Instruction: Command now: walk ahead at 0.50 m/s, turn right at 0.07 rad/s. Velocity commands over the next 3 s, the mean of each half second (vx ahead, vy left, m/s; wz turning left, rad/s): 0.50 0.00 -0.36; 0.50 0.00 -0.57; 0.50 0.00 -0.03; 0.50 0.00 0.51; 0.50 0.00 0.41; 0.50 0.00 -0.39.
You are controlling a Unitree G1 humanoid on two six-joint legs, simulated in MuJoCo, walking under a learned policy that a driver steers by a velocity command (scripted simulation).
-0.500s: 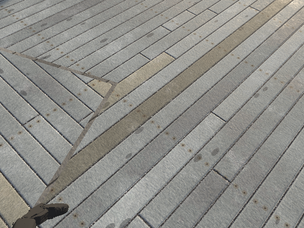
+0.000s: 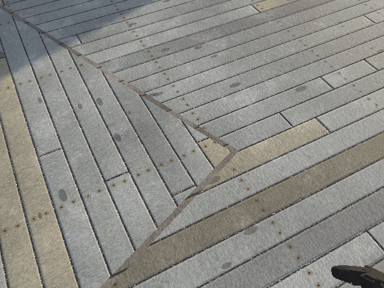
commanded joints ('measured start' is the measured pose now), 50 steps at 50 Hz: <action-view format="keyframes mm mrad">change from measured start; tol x32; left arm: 1 2 184 38 -33 -9 5 8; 26 -388 58 6 -253 3 43 -45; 31 50 253 107 -171 -4 65 -17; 50 -22 166 61 -188 -4 31 35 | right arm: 1 -90 -82 -23 -98 5 -27 10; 6 369 -301 -100 13 -31 -16 -15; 50 -119 -121 -37 -30 -7 -59 3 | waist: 1 -48 -119 31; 6 -208 268 -399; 25 -186 -3 71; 32 -80 -324 -298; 50 -48 -124 -16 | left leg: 1 76 -33 14 -74 -11 18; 4 472 -53 32 -143 -20 73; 6 1010 361 -555 -200 -195 273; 12 490 199 -164 -422 -95 191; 23 552 197 176 -473 95 159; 30 614 173 286 65 689 67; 32 -83 -84 177 710 -535 -47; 33 -188 -86 -40 799 -562 -26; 50 99 -59 -39 -93 109 -48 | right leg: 1 -37 -276 186 -30 323 -157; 4 -112 -206 138 243 518 -97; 6 -629 -7 52 860 -294 -1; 8 -774 -88 139 1011 -227 -8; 26 -663 -128 2 401 208 -38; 30 -223 25 -97 331 109 -137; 33 421 -368 848 52 -182 -400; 40 -169 -205 357 -23 337 -289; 50 -154 -168 366 69 152 -188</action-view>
